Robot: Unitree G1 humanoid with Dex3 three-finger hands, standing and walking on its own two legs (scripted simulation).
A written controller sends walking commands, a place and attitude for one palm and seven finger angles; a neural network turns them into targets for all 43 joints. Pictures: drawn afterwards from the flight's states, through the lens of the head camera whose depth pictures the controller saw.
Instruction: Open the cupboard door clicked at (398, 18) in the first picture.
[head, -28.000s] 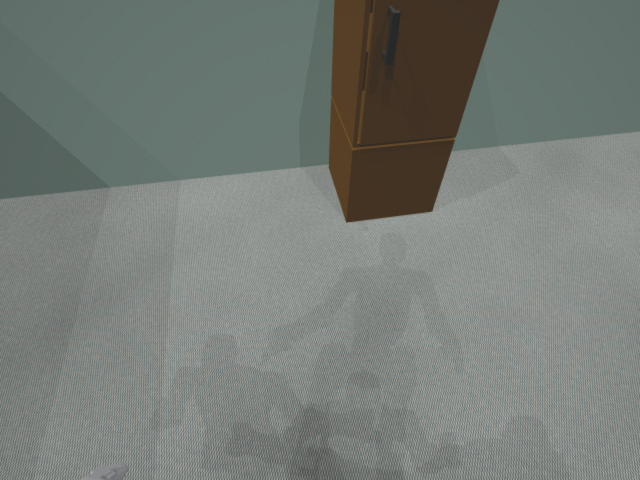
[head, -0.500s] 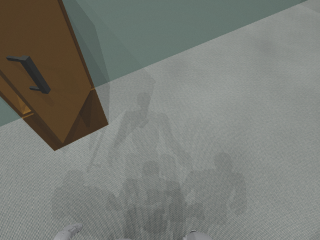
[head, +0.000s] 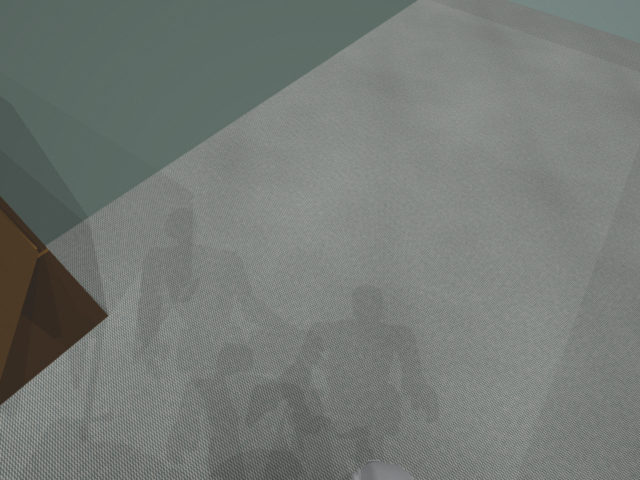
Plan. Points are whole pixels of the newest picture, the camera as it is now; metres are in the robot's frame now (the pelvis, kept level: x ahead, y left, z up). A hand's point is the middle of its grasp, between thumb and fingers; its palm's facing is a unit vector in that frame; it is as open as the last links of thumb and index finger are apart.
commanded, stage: walk to a spot facing it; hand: left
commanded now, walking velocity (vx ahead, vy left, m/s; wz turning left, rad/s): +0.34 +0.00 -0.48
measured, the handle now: out of the picture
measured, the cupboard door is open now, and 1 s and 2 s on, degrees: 47 47 47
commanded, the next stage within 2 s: turn to face it in 1.32 s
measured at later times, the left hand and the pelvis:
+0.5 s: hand (272, 361) +0.31 +0.09 -0.16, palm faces -0.21 -0.96 -0.18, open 7.2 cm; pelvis +0.19 -0.07 +0.00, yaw -12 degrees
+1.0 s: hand (335, 256) +0.52 +0.00 -0.17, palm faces -0.19 -0.96 -0.21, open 7.3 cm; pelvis +0.42 -0.17 +0.00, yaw -14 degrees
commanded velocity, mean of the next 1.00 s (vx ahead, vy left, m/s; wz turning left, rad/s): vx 0.37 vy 0.00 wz -0.17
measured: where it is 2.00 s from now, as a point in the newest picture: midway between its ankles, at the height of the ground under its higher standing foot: (412, 295)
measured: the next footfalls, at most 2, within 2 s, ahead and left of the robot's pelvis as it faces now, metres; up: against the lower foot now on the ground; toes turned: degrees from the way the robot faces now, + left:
right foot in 0.22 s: +0.19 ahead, -0.16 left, +0.00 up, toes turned -13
left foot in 0.56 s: +0.36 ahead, +0.04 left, +0.00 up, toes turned -6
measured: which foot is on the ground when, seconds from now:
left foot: down 0.00-0.22, up 0.24-0.54, down 0.56-0.86, up 0.88-1.00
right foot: up 0.00-0.20, down 0.22-0.56, up 0.58-0.84, down 0.86-1.00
